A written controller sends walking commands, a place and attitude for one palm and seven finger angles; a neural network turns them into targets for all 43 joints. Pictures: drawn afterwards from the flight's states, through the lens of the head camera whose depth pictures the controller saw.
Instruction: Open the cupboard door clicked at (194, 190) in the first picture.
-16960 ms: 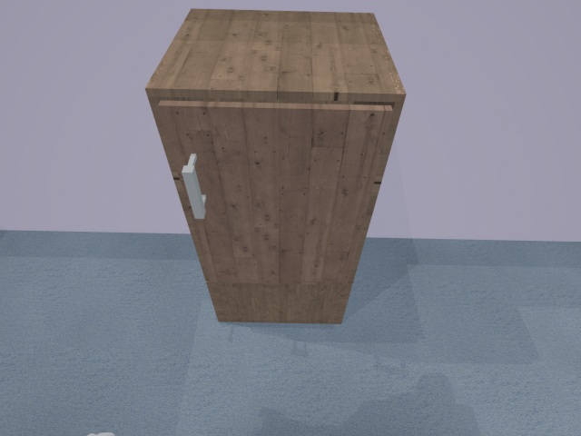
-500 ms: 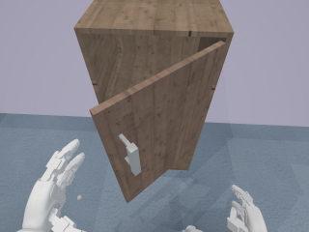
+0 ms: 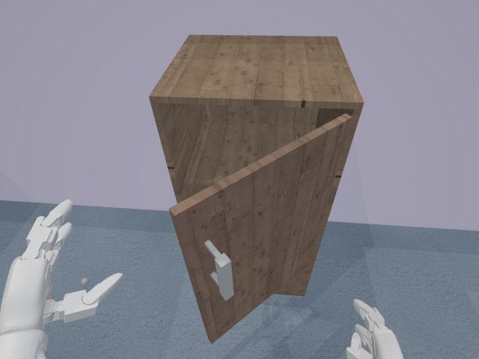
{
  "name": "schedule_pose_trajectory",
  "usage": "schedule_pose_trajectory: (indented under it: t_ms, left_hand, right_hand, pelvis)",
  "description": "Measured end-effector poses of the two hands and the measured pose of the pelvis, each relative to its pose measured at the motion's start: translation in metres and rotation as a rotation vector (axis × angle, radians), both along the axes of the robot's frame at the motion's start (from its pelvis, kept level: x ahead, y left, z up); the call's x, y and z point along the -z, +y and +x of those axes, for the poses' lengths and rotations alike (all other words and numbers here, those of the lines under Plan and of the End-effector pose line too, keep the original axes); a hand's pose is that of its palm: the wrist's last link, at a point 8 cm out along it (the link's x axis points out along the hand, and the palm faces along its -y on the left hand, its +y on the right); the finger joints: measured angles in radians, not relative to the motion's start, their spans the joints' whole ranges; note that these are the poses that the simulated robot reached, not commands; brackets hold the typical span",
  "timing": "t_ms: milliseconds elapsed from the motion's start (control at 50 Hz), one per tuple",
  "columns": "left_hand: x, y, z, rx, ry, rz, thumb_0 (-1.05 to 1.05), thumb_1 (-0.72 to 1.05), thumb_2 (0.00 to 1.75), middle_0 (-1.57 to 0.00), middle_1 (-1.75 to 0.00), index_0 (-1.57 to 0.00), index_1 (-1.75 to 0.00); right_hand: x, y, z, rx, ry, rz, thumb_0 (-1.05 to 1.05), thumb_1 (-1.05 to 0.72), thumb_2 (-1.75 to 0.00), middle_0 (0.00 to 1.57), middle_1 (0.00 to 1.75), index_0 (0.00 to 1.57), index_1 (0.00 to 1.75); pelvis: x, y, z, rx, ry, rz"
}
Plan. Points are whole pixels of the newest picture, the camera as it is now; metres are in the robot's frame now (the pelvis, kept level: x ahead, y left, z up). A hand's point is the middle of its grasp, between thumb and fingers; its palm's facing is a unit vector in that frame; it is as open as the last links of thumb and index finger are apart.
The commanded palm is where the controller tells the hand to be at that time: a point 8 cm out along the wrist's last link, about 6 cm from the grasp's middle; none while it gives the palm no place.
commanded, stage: draw the hand back to the body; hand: left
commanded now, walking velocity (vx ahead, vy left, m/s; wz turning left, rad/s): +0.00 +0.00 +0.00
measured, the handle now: (218, 270) +0.28 +0.08 -0.02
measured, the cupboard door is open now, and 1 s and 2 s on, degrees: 43 43 43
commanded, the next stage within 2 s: step back with the hand held close in 0.62 s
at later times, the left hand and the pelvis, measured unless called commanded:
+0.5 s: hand (67, 255) +0.19 +0.24 +0.17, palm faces +0.44 -0.81 -0.40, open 7.6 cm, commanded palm +0.14 +0.28 +0.18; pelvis +0.00 -0.02 +0.01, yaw -1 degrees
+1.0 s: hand (68, 261) +0.18 +0.24 +0.16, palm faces +0.36 -0.80 -0.48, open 7.4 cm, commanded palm +0.12 +0.28 +0.19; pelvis -0.03 -0.01 +0.01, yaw -2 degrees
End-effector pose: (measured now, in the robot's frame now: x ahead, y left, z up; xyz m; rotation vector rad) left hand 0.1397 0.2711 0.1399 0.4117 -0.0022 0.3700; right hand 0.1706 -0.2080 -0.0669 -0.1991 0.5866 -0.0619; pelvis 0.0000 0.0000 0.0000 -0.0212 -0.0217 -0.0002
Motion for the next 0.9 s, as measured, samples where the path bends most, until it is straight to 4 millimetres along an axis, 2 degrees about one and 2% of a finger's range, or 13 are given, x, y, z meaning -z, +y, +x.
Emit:
schedule_pose_trajectory:
  t_ms: [320,500,620,800,900]
  left_hand:
    - [-0.058,0.017,0.008,-0.051,-0.187,0.111,0.00,0.72,0.83,-0.21,-0.30,-0.20,-0.30]
    - [-0.045,0.004,0.006,-0.035,-0.139,0.073,0.01,0.86,0.89,-0.21,-0.30,-0.21,-0.30]
    - [-0.047,-0.001,0.002,-0.038,-0.147,0.079,0.01,0.88,0.90,-0.21,-0.30,-0.21,-0.30]
    - [-0.051,-0.002,0.001,-0.042,-0.174,0.098,0.01,0.88,0.90,-0.21,-0.30,-0.21,-0.30]
    - [-0.048,0.004,0.005,-0.012,-0.159,0.135,0.01,0.89,0.90,-0.21,-0.30,-0.21,-0.30]
  right_hand:
    - [-0.006,-0.018,0.003,0.000,0.029,-0.006,0.02,-0.90,-0.90,0.21,0.30,0.21,0.30]
    - [-0.003,-0.030,-0.004,0.019,0.051,-0.004,0.02,-0.90,-0.90,0.20,0.30,0.20,0.30]
    - [-0.003,-0.034,-0.007,0.022,0.045,0.000,0.02,-0.90,-0.90,0.20,0.30,0.20,0.30]
    - [-0.004,-0.037,-0.011,0.020,0.043,0.006,0.02,-0.90,-0.90,0.20,0.30,0.20,0.30]
    - [-0.006,-0.045,-0.021,0.059,0.073,-0.017,0.02,-0.90,-0.90,0.21,0.30,0.21,0.30]
  pelvis:
    - [-0.011,-0.010,0.000,0.015,-0.048,0.005]
    - [-0.013,-0.017,-0.003,0.021,-0.058,0.008]
    - [-0.013,-0.022,-0.006,0.021,-0.069,0.008]
    - [-0.013,-0.027,-0.012,0.017,-0.061,0.005]
    - [-0.013,-0.023,-0.020,0.024,-0.011,0.000]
